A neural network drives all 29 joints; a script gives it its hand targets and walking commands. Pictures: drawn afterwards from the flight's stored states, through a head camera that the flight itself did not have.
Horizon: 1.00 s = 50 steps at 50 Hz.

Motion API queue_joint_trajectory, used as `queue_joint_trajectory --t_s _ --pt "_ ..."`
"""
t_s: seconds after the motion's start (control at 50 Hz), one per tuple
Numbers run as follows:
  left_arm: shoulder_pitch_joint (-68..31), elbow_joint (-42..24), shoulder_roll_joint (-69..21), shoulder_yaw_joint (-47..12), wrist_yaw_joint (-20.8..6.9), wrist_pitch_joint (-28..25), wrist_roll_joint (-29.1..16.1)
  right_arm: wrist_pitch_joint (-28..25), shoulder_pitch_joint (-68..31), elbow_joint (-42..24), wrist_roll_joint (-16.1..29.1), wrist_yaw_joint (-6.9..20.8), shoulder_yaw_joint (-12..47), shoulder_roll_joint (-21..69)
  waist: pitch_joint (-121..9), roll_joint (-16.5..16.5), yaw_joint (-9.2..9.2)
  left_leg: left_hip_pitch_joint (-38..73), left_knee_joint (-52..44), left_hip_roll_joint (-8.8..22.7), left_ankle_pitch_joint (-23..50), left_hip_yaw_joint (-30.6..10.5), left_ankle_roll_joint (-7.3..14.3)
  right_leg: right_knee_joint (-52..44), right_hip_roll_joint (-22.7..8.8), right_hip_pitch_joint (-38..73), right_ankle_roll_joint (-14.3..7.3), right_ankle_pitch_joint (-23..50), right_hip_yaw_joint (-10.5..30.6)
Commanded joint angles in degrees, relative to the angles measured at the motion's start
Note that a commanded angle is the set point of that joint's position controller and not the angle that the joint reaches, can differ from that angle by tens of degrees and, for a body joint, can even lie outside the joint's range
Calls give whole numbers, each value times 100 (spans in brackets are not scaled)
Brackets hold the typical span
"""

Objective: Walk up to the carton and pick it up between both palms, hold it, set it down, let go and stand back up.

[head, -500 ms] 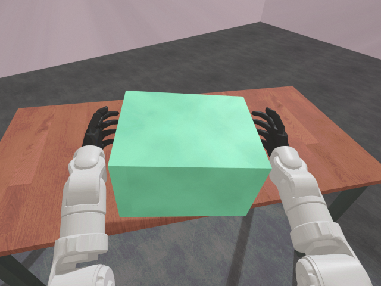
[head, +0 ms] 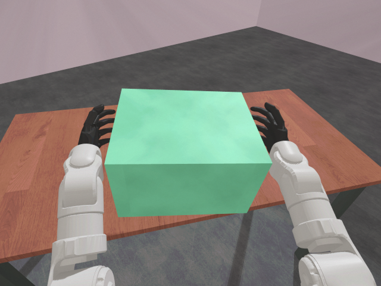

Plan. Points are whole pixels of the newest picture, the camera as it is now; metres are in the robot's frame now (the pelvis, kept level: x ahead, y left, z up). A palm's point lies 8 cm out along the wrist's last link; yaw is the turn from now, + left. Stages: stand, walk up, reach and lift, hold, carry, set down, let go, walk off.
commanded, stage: reach and lift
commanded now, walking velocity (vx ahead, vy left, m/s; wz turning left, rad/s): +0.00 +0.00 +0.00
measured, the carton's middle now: (184, 150) +0.38 +0.01 +0.12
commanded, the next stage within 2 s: hold in 0.06 s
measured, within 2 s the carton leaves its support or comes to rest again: neither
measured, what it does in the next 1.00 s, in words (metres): stands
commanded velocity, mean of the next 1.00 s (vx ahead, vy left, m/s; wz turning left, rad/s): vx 0.00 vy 0.00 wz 0.00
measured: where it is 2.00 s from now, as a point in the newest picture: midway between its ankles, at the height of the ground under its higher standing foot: outside the picture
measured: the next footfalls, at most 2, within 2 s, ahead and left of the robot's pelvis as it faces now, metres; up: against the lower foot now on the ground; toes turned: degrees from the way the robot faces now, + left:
none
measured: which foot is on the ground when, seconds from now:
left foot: down 0.00-1.00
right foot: down 0.00-1.00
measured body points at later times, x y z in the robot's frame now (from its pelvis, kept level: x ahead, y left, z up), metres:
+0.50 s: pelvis -0.01 +0.00 +0.00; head -0.05 +0.02 +0.45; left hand +0.36 +0.19 +0.18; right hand +0.36 -0.18 +0.18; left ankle +0.03 +0.12 -0.75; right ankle -0.02 -0.12 -0.75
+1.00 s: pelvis +0.00 +0.00 +0.00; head -0.05 +0.02 +0.45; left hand +0.36 +0.20 +0.18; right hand +0.36 -0.18 +0.18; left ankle +0.03 +0.12 -0.75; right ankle -0.02 -0.12 -0.75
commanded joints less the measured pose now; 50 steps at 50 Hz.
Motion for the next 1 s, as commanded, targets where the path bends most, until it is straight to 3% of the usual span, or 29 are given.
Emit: queue_joint_trajectory --t_s 0.0,0.02,0.04,0.14,0.28,0.52,0.98 --pt "-3533 -908 -2783 -2615 -846 -313 -818 -380 -3922 -1793 448 706 2066 2781 -2125 440 -19 1417 149 -293 1456 53 -131 -157 242 -359 173 1380 -141" --pt "-3146 -372 -2800 -2145 -884 -216 -594 -231 -3620 -1193 301 720 1817 2700 -1331 510 -34 1190 -27 -272 938 114 -93 -263 175 -652 150 889 -155" --pt "-3333 -652 -2784 -2209 -931 -191 -648 -286 -3792 -1282 254 738 1812 2699 -1523 418 12 1123 -87 -261 768 122 -90 -252 182 -579 165 687 -202" --pt "-3530 -1407 -2850 -2792 -750 -172 -1096 -314 -4030 -2203 650 643 2211 2782 -2513 523 -119 1650 339 -299 1916 49 -198 -55 307 -387 169 1721 -218" --pt "-3541 -1217 -2702 -2518 -834 109 -972 12 -4047 -1992 588 634 2093 2746 -2094 405 -53 1258 57 -277 1043 97 -84 -174 210 -473 186 1129 -163" --pt "-3632 -1007 -2682 -2299 -952 168 -854 107 -4116 -1798 564 648 1982 2796 -2018 414 -64 1216 47 -298 1015 120 -76 -164 208 -393 193 1183 -161" --pt "-3565 -1225 -2698 -2432 -882 181 -942 104 -4058 -1986 609 687 2020 2710 -2135 474 -69 1347 112 -274 1215 83 -134 -148 245 -475 159 1214 -194"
